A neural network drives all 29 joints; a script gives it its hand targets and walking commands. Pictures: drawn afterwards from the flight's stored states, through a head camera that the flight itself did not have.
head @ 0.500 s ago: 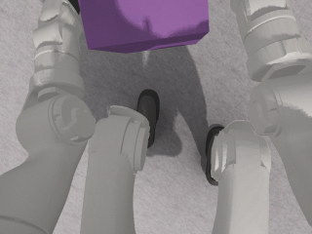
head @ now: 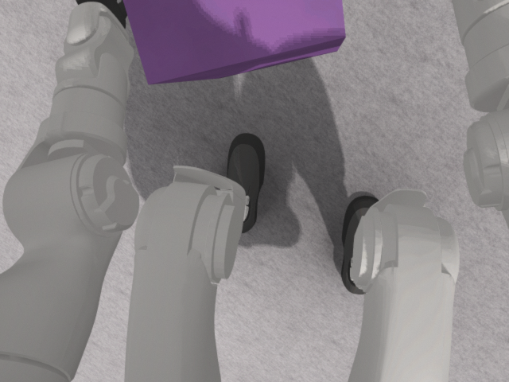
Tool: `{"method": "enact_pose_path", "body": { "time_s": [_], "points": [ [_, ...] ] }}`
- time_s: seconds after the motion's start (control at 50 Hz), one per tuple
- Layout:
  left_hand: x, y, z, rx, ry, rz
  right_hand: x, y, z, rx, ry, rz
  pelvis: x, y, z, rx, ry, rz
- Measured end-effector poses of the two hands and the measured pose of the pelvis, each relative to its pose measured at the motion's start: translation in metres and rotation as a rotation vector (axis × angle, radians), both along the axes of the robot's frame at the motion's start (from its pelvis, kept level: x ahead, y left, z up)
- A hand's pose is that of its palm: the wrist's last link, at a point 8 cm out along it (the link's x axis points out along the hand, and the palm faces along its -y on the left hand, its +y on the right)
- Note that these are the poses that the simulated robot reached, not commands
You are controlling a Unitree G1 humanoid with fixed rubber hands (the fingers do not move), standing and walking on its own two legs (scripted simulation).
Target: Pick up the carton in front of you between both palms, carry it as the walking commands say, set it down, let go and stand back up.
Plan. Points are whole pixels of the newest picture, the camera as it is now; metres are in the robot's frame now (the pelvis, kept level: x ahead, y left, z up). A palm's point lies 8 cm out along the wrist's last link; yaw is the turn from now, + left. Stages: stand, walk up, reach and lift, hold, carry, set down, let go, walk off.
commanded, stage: set down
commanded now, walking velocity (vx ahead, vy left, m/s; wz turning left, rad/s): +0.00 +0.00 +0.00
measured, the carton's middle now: out of the picture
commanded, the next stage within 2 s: let go in 1.06 s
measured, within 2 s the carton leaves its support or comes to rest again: neither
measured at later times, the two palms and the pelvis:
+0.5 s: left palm out of the picture +0.49 +0.28 -0.04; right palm out of the picture +0.63 -0.08 -0.03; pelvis +0.00 +0.01 +0.07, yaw +0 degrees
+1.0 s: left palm out of the picture +0.48 +0.28 +0.11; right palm out of the picture +0.63 -0.09 +0.12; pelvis +0.03 +0.01 +0.20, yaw -1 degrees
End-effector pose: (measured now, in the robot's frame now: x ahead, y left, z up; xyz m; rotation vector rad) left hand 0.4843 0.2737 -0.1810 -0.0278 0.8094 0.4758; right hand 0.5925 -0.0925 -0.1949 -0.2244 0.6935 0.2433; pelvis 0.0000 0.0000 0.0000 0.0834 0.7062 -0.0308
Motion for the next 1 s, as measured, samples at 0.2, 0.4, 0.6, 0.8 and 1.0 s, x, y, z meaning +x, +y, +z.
{"method": "enact_pose_path", "body": {
  "time_s": [0.2, 0.4, 0.6, 0.8, 1.0],
  "points": [
    [0.014, 0.000, 0.040, 0.005, -0.136, 0.007, 0.023, 0.017, 0.052, 0.001, -0.096, 0.011, -0.002, 0.007, 0.007, -0.012, 0.018, 0.018],
    [0.000, 0.001, 0.105, -0.010, -0.164, 0.040, 0.030, 0.016, 0.131, -0.030, -0.054, -0.022, -0.001, 0.005, 0.050, -0.039, 0.050, 0.036],
    [0.007, -0.001, 0.166, -0.006, -0.179, 0.023, 0.034, 0.008, 0.187, -0.020, -0.048, -0.021, 0.007, 0.008, 0.095, -0.052, 0.115, 0.042],
    [0.001, 0.003, 0.225, 0.009, -0.172, 0.027, 0.035, 0.003, 0.242, -0.015, -0.058, -0.004, 0.019, 0.008, 0.148, -0.050, 0.150, 0.039],
    [-0.001, 0.006, 0.291, 0.003, -0.177, 0.030, 0.036, 0.004, 0.310, -0.012, -0.047, 0.008, 0.030, 0.007, 0.203, -0.052, 0.137, 0.035]
  ]
}}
